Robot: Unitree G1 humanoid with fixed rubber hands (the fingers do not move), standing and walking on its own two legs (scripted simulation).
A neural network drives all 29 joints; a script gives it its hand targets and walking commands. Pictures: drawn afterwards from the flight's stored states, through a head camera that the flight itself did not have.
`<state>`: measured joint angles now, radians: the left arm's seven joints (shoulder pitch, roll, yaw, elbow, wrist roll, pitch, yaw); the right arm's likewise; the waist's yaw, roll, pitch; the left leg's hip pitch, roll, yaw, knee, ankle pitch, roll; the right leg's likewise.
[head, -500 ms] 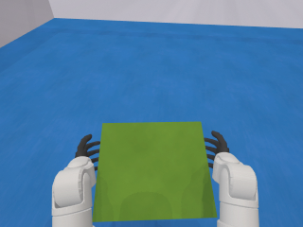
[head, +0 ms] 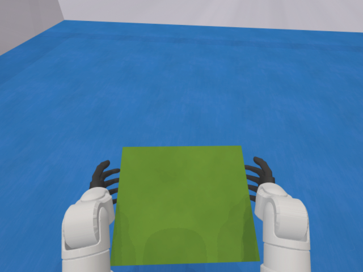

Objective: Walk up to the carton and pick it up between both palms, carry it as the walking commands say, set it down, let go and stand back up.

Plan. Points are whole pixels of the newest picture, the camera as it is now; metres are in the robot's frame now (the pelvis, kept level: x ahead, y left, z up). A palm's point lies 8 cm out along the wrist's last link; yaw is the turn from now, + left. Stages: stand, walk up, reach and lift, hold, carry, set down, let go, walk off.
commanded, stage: carry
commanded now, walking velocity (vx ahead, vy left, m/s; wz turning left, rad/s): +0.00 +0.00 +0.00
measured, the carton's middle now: (182, 206) +0.30 +0.00 +0.00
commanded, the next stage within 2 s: none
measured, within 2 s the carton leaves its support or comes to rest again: neither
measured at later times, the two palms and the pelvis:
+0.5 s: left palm (106, 192) +0.28 +0.16 +0.09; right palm (268, 188) +0.28 -0.18 +0.09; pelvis +0.01 -0.01 +0.00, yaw +0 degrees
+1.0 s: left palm (110, 189) +0.29 +0.15 +0.09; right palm (269, 187) +0.29 -0.18 +0.08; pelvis +0.02 -0.02 +0.00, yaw +0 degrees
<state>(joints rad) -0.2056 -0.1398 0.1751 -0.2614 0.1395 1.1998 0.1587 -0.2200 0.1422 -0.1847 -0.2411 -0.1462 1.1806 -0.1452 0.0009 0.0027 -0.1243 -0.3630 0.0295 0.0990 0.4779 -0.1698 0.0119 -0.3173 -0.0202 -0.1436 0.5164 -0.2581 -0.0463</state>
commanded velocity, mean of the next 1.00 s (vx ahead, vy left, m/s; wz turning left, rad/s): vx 0.00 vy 0.00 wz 0.00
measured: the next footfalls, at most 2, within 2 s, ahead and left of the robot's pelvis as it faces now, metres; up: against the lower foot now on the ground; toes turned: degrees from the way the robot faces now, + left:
none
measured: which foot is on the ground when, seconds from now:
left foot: down 0.00-1.00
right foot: down 0.00-1.00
